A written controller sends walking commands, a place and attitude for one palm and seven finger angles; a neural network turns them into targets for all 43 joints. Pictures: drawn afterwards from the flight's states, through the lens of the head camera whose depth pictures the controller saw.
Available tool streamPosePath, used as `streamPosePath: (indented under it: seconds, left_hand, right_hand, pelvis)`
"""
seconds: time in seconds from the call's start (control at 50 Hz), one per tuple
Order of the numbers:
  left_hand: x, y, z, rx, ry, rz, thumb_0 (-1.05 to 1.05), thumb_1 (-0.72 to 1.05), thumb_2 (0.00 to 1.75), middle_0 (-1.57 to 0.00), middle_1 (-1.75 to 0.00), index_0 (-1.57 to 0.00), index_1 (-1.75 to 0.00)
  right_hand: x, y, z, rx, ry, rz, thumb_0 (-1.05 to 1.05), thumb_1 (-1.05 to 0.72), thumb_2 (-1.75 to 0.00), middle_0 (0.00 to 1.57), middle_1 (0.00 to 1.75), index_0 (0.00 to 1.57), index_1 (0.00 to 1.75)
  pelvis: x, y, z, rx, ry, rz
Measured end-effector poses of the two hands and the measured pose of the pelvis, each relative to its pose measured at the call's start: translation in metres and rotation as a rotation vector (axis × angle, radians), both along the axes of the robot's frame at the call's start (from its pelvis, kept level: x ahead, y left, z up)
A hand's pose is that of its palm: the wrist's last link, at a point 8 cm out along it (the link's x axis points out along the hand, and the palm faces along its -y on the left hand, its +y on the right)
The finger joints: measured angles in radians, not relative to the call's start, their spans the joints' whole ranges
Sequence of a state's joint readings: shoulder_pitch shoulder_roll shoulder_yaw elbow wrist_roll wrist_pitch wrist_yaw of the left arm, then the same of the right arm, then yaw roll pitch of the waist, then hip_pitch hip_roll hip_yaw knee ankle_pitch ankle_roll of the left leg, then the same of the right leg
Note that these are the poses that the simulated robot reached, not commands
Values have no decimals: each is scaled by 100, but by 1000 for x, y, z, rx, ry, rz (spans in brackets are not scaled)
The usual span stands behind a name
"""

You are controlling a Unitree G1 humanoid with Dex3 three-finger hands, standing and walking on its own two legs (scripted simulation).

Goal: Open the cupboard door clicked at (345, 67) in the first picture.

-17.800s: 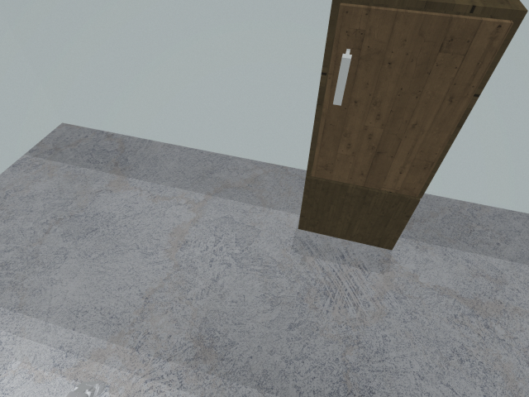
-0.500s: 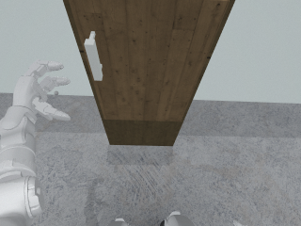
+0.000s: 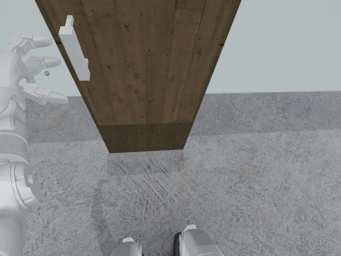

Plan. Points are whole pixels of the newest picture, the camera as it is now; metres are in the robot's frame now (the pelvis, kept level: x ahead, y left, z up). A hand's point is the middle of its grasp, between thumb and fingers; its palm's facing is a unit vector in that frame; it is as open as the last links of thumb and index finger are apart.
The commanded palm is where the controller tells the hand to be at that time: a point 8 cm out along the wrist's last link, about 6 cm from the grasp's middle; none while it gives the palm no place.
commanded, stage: move the hooked fingers beside the handle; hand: left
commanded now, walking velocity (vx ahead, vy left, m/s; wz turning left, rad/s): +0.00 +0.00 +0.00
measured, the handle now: (77, 50) +0.58 +0.18 +0.09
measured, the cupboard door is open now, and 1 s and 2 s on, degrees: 0 0 0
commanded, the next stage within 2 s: slide the fingers in behind the handle in 0.94 s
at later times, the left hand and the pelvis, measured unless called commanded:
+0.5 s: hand (52, 64) +0.53 +0.23 +0.08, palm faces -0.01 -1.00 -0.02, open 13.9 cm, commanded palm +0.50 +0.27 +0.09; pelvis +0.01 +0.00 +0.00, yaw -1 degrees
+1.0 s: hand (51, 68) +0.52 +0.23 +0.08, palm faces -0.01 -1.00 -0.01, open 14.0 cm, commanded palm +0.51 +0.27 +0.08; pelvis +0.01 +0.01 -0.01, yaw +0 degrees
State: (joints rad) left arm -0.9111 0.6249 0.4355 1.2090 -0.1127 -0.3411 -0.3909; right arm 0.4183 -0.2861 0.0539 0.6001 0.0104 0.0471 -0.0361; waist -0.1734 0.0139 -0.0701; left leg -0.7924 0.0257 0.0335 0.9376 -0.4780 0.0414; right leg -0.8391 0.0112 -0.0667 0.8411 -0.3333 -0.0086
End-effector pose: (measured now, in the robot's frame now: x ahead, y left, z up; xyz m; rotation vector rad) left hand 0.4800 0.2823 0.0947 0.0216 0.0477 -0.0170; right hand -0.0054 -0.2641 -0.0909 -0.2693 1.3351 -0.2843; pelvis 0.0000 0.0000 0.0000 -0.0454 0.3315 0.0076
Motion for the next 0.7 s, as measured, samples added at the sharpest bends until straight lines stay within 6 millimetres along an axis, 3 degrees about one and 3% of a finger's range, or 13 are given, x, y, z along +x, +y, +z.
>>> streamPosePath:
  seconds: [0.18,0.34,0.7]
  left_hand:
    - [32,-10,0,-13,2,-4,-1,-50,30,-30,-120,-31,-121]
    - [35,-4,-7,2,12,-1,-1,-50,30,-31,-121,-35,-125]
    - [19,3,-6,-9,1,1,-1,-50,30,-30,-120,-30,-120]
  right_hand:
    - [-22,-3,2,-17,87,-21,1,-91,-90,21,30,20,30]
    - [-29,2,4,3,131,-40,1,-91,-90,21,30,20,30]
    - [15,10,3,25,37,-15,1,-91,-90,21,30,20,30]
  pelvis:
    - [1,-1,-4,-8,46,1]
    - [6,-1,-4,-12,62,-8]
    - [17,5,1,-17,31,-7]
